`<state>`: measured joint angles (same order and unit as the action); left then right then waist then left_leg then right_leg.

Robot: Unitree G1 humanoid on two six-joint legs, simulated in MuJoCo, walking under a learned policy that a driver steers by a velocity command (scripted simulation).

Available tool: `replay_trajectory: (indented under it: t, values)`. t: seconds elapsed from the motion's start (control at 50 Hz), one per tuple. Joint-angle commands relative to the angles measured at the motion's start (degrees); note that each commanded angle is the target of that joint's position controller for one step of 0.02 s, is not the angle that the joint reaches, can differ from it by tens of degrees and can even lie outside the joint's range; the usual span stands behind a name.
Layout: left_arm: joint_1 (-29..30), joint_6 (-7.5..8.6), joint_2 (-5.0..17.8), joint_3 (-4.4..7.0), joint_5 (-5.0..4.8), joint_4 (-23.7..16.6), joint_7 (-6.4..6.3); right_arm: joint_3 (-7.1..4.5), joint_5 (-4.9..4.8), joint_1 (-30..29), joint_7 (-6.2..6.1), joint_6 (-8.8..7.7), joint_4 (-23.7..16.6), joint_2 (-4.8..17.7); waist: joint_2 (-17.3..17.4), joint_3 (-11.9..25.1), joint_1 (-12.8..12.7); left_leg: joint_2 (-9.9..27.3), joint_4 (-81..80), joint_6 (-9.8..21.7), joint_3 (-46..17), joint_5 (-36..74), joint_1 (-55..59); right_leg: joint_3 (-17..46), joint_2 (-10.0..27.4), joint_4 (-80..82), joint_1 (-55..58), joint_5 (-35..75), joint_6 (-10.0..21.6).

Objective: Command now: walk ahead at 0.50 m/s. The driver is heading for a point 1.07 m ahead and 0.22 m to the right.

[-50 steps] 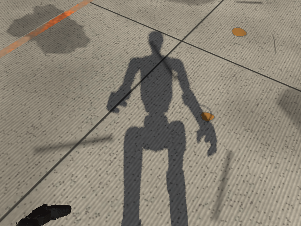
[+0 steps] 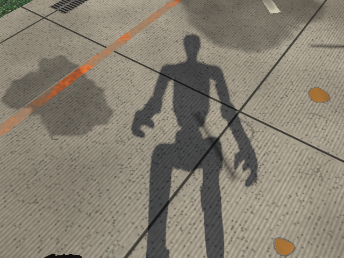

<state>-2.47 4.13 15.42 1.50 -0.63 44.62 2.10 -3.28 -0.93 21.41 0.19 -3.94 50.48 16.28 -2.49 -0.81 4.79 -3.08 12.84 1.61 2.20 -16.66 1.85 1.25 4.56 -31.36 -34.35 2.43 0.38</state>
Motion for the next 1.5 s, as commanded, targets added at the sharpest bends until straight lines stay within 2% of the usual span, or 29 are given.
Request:
replay_trajectory:
  t: [0.02, 0.06, 0.08, 0.1, 0.12, 0.14, 0.18, 0.26, 0.4, 0.5, 0.56, 0.6, 0.62, 0.64, 0.66, 0.68, 0.76, 0.94, 1.06, 1.1, 1.14, 1.16, 1.18, 1.2, 1.22, 1.24, 1.28, 1.38, 1.5]
  values:
    - [3.6, 1.23, 6.1, 1.49, -0.09, -4.7, 0.64, -2.59, -0.30, 0.3, -0.64, 0.43, -1.2, 10.5, 6.5, -2.0, -2.4, 18.1, 0.9, 8.1, -7.9, 24.4, 1.3, -0.5, -0.9, 2.4, 1.5, -4.9, 2.2]
    - [-7.4, 1.34, 9.2, 3.32, 0.16, -1.4, 0.23, -2.29, -0.14, -1.1, -0.87, 1.14, -1.3, 10.1, 6.4, 4.7, -8.4, 14.5, 14.0, 5.9, -4.8, 39.7, -0.1, -3.7, -4.1, 4.3, 17.6, -5.8, 4.7]
    - [-17.4, 1.22, 12.8, 4.63, 0.58, 0.9, -0.30, -1.18, 0.80, -0.5, -1.07, 1.18, -2.4, 7.7, 2.7, 12.9, -11.9, 11.4, 28.9, 3.9, -2.3, 31.4, -9.0, 2.9, 2.3, 1.6, 34.3, -3.1, 7.8]
    - [-22.5, 0.64, 18.2, 6.01, 0.79, 2.1, -0.49, 0.81, 1.02, 6.4, -0.47, 0.02, -3.3, 1.3, -11.6, 20.5, -9.7, 1.3, 51.1, -0.7, -0.3, 3.8, -33.2, 29.3, 15.7, 5.8, 55.7, -14.7, 17.2]
    - [-23.1, 0.50, 13.1, 4.53, -0.01, 2.0, -0.33, 0.20, 0.47, 4.1, -0.18, -1.23, -2.4, 4.5, -10.7, 22.0, -11.5, 0.7, 58.6, -0.3, -8.5, -16.6, -40.7, 40.0, 17.0, 13.1, 56.7, -22.5, 17.5]
    - [-18.7, 0.57, 10.8, 3.64, -0.05, 1.4, -0.45, -0.99, -1.22, -0.9, 0.26, -2.02, -3.9, 8.5, -7.2, 13.2, -10.9, 4.0, 61.4, 0.6, -8.8, -13.4, -45.7, 32.6, 15.7, 14.5, 49.8, -25.2, 14.8]
    - [-11.5, 0.67, 8.0, 2.82, 0.69, 0.1, -0.42, -1.02, -0.55, -6.4, -0.14, -2.12, -5.1, 7.8, -1.1, 3.8, -8.0, 9.0, 55.7, 0.8, -6.1, -4.2, -43.5, 21.0, 11.5, 17.7, 34.2, -17.5, 12.9]
    - [-9.5, 1.85, 7.0, 2.60, 0.94, 0.8, -0.36, -0.83, 0.36, -4.2, -0.59, 0.07, -4.0, 4.4, -2.6, 1.7, -4.0, 11.5, 48.4, -0.9, -5.9, 2.6, -36.5, 11.5, 8.3, 23.1, 24.1, -6.1, 13.2]
    - [-15.1, 1.24, 9.5, 3.25, 0.14, 4.1, -1.92, 0.10, 0.56, -17.5, 0.23, -0.64, -7.5, 2.2, -0.7, -1.8, -7.6, 9.5, 24.9, -2.5, -3.2, 21.9, -37.3, 2.4, 5.5, 25.3, 26.0, -1.4, 11.1]
    - [-19.6, -0.15, 10.3, 3.68, -0.49, 7.0, -2.25, 0.30, -0.07, -24.2, 1.72, -1.26, -10.1, 3.0, -0.8, -3.7, -9.2, 8.0, 17.4, -0.8, -3.5, 19.8, -38.4, 3.2, 9.4, 22.1, 34.8, -0.5, 10.5]
    - [-18.4, -1.03, 11.4, 4.20, -0.65, 7.4, -2.63, -0.46, 0.03, -20.8, 2.21, -1.58, -9.6, 5.2, -2.1, -1.4, -6.2, 6.1, 15.4, 1.6, -2.2, 13.4, -32.4, 3.3, 10.7, 16.2, 38.8, 10.7, 8.9]
    - [-17.4, -1.60, 9.6, 3.47, -0.21, 6.8, -2.86, -2.82, 0.43, -6.0, 1.54, -1.56, -5.0, 9.6, -0.7, 8.3, 0.9, 4.8, 15.0, 4.7, -0.9, 14.1, -10.2, -0.7, 5.7, -1.8, 33.3, 20.1, 6.0]
    - [-21.7, -1.00, 5.0, 1.85, 0.79, 5.1, -2.64, -4.12, 1.53, 1.9, 1.09, -1.37, -3.6, 14.9, 8.5, 17.6, 1.1, 18.2, 16.4, 11.3, -19.4, 12.1, 12.0, -3.8, -0.3, -22.8, 14.6, 2.8, 2.7]
    - [-25.0, 0.21, 1.1, 0.55, 0.60, 6.0, -2.27, -3.98, 0.70, 4.3, 1.34, -1.05, -2.8, 14.5, 18.7, 22.8, 0.5, 25.8, 7.8, 16.6, -40.6, 0.5, 21.7, 1.1, -8.2, -36.4, -0.9, -35.5, 1.0]
    - [-19.8, 1.14, 7.6, 2.22, -1.26, 5.5, -1.90, -2.56, 0.31, 2.5, 1.19, -1.17, -3.2, 9.8, 13.0, 16.9, 2.1, 24.4, 5.2, 13.8, -38.0, -6.4, 17.4, 6.6, -5.0, -42.0, -7.0, -35.6, 2.1]
    - [-15.3, 1.63, 9.2, 2.72, -2.36, 4.0, -1.85, -2.04, 0.47, -2.1, 0.94, -1.33, -3.9, 8.3, 10.6, 9.4, 1.1, 23.1, 3.6, 11.5, -30.0, -4.1, 9.3, 5.3, -2.1, -41.5, -9.1, -30.0, 2.9]
    - [-16.0, -0.54, 5.7, 3.18, -1.36, 5.1, -2.44, -0.93, 1.86, -10.5, 1.02, -2.57, -3.9, 3.6, 8.8, 2.0, -4.7, 17.4, -3.8, 8.9, -13.1, 8.9, -9.2, 5.0, 3.4, -33.9, 0.6, -17.9, 1.8]
    - [-4.7, -1.22, 2.5, 2.64, -0.37, 0.6, -1.02, -1.71, 1.74, -8.1, -0.96, -2.60, -0.8, 6.9, 4.9, -3.1, -2.5, 15.4, -7.7, 7.2, 4.6, 20.9, -8.2, 1.0, 1.9, -11.4, -2.8, 3.5, 0.3]
    - [2.4, -1.31, 2.5, 2.34, -0.31, -5.0, 1.23, -2.54, 0.54, -4.4, -1.58, 0.34, 1.2, 9.0, 4.6, -5.2, -1.5, 19.2, 0.3, 6.1, 8.6, 38.9, 4.9, -4.0, -0.6, -3.5, -5.9, -4.4, 3.2]
    - [-2.6, -1.37, 4.7, 3.54, 0.09, -4.9, 1.75, -3.00, 0.26, -6.2, -2.53, 1.67, 0.1, 10.5, 7.5, -0.8, -4.9, 18.6, 10.8, 4.3, 9.8, 61.3, 5.6, -8.0, -5.2, -4.1, 2.6, -9.5, 4.9]
    - [-17.1, -1.23, 10.2, 6.41, 0.07, -1.9, 0.87, -2.89, -0.11, -8.3, -3.01, 2.15, -1.1, 10.7, 5.9, 7.1, -12.8, 14.6, 32.6, 0.4, 10.7, 57.0, -2.4, -6.2, -8.2, 3.4, 23.5, -0.5, 8.3]
    - [-19.9, -1.75, 15.3, 7.36, 0.26, -1.3, -0.74, -1.38, 2.30, -5.5, -2.50, 1.31, -2.6, 5.8, -6.1, 12.8, -10.6, 9.0, 51.3, -3.0, 10.2, 14.7, -18.7, 9.2, 3.2, 0.7, 40.8, 22.0, 12.2]
    - [-16.4, -1.53, 18.6, 7.37, 1.37, -4.3, -0.71, 0.30, 2.43, 0.5, -1.26, -0.34, -4.5, 2.2, -13.2, 24.1, -5.7, -2.3, 71.0, -6.0, 0.1, -23.9, -37.1, 39.4, 18.4, 3.9, 57.1, 30.8, 27.0]
    - [-16.9, -1.81, 14.4, 6.49, 1.09, -5.5, -0.47, -1.10, 0.76, -4.9, -0.47, -1.49, -3.9, 8.0, -1.8, 26.9, -10.4, 1.7, 72.4, -4.6, -9.0, -21.1, -38.6, 34.0, 15.9, 6.0, 55.0, 29.3, 24.5]
    - [-13.2, -1.59, 11.9, 5.77, 0.46, -5.9, -0.49, -1.15, -0.68, -9.5, -0.45, -1.80, -5.9, 8.0, -0.4, 18.6, -9.5, 4.0, 68.7, -3.4, -8.0, -16.4, -40.9, 25.4, 13.2, 6.8, 47.6, 26.5, 21.7]
    - [-10.2, -1.53, 10.2, 5.43, -0.41, -5.9, -0.60, -1.20, 0.01, -10.5, -1.19, -1.51, -5.4, 7.2, 4.5, 11.2, -7.2, 6.2, 63.7, -3.7, -6.9, -12.6, -40.8, 20.2, 9.8, 8.5, 38.3, 23.1, 18.8]
    - [-7.0, -2.03, 8.6, 4.87, 0.35, -6.9, -1.25, -1.94, 1.09, -9.8, -2.04, 0.31, -5.5, 8.2, 2.3, 6.9, -4.1, 7.8, 58.1, -4.2, -6.9, -8.6, -34.5, 16.4, 6.9, 11.7, 25.4, 20.4, 17.1]
    - [-7.0, -2.92, 11.1, 5.71, 0.40, -7.7, -2.57, -1.51, 1.77, -9.7, -2.92, 2.14, -6.7, 5.7, -0.9, 9.0, -3.0, 5.5, 45.6, -7.2, -6.3, -2.5, -32.5, 13.7, 4.0, 11.2, 20.3, 22.6, 16.1]
    - [-7.1, -4.93, 10.8, 5.42, -0.26, -8.4, -3.95, -1.21, 0.69, -17.9, -1.93, 2.26, -9.5, 5.7, -4.8, 7.0, -6.2, 3.8, 29.8, -7.2, -8.0, 5.5, -31.5, 20.6, 1.6, 14.2, 18.8, -19.5, 12.8]
